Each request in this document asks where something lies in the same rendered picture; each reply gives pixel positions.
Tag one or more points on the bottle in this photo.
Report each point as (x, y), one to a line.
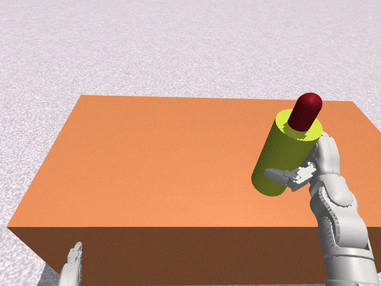
(292, 136)

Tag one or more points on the right robot arm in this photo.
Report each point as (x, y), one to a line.
(343, 234)

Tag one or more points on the right robot hand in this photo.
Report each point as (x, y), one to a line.
(323, 159)

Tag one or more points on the left robot hand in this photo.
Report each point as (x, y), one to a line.
(71, 272)

